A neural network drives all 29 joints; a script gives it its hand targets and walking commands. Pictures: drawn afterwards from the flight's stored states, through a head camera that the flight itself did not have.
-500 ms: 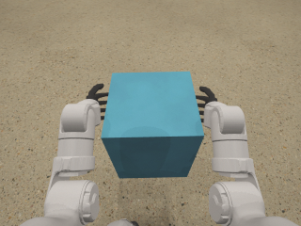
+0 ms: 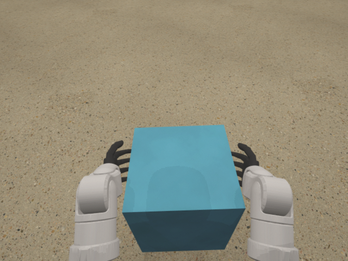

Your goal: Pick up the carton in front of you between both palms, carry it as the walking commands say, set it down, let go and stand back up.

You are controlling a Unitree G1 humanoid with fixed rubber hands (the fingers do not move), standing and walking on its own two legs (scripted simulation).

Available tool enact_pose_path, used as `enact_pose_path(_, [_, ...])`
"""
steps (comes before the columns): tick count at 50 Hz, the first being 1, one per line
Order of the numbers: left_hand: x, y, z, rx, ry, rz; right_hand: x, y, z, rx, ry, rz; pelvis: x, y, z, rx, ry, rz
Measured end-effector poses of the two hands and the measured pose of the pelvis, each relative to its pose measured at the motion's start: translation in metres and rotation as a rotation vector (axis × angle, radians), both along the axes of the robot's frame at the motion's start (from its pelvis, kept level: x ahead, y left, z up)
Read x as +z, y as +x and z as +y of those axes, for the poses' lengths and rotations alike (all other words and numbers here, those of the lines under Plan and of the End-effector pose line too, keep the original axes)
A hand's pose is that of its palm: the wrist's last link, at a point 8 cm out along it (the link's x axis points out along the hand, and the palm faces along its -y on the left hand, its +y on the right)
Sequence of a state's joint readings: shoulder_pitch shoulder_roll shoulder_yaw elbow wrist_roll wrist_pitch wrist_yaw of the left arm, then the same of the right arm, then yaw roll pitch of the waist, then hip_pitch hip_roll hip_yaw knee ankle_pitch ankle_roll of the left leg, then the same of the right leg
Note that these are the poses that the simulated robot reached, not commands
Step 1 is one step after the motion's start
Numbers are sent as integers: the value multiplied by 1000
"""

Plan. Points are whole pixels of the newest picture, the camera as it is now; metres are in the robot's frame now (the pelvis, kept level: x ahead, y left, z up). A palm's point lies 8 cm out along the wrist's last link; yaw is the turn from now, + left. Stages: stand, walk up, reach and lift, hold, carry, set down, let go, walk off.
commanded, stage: carry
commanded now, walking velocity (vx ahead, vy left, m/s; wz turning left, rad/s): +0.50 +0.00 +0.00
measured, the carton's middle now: (181, 191) +0.28 -0.01 +0.00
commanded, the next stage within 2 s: none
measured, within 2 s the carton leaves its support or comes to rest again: neither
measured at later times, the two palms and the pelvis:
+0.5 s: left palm (120, 94) +0.55 +0.17 +0.08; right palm (218, 99) +0.53 -0.12 +0.08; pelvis +0.28 +0.04 +0.01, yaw -3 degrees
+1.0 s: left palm (139, 48) +0.84 +0.14 +0.09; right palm (214, 49) +0.84 -0.16 +0.08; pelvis +0.57 -0.01 +0.01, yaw +0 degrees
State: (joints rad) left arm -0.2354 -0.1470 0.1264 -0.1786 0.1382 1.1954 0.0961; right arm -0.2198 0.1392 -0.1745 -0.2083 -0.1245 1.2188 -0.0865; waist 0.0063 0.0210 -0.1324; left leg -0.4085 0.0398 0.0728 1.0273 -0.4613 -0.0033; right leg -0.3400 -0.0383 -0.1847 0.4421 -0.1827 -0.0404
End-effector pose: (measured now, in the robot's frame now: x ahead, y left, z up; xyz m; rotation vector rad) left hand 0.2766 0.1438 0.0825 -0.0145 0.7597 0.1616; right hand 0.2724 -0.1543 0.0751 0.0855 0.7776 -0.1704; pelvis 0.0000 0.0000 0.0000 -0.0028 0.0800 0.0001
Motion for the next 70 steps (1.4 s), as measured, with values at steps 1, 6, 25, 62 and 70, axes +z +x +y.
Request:
enact_pose_path(1, [0,5,1,4,1,12,-1,6,1,7,-2,11,3,10,-1,1,4,-1])
enact_pose_path(6, [9,46,8,18,-2,-6,9,52,8,40,-24,-8,9,62,1,-3,11,-5])
enact_pose_path(25, [-2,277,29,-70,-41,23,7,254,30,-48,-63,23,7,282,43,-55,-10,-2])
enact_pose_path(62, [-4,670,11,-3,-53,-30,10,667,11,5,-72,-37,-5,672,10,-40,18,-17])
enact_pose_path(70, [-1,701,-2,-34,-32,-44,5,688,-2,-29,-48,-51,-7,695,6,-52,13,0])
